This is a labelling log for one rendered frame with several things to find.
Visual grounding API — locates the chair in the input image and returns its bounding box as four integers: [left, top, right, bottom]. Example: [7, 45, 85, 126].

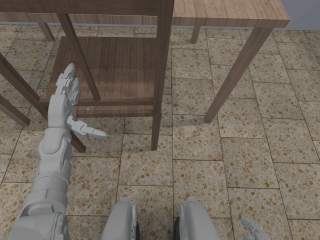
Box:
[0, 0, 175, 153]

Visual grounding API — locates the table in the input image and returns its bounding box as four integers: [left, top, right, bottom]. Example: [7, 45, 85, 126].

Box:
[0, 0, 291, 127]

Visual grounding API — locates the left robot forearm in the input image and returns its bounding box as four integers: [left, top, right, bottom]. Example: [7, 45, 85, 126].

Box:
[7, 127, 73, 240]

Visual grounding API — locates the left robot thigh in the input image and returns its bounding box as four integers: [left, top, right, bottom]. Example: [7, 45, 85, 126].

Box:
[100, 201, 137, 240]

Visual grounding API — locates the robot right hand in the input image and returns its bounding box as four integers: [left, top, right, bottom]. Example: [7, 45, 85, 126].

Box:
[240, 216, 272, 240]

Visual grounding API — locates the robot right shin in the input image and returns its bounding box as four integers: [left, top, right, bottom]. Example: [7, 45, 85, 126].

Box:
[179, 197, 196, 240]

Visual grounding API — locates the left robot upper arm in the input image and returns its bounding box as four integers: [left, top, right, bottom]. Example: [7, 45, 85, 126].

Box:
[9, 212, 70, 240]

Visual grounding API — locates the robot left hand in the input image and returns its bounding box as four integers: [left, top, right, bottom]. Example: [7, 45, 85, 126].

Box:
[47, 63, 108, 139]

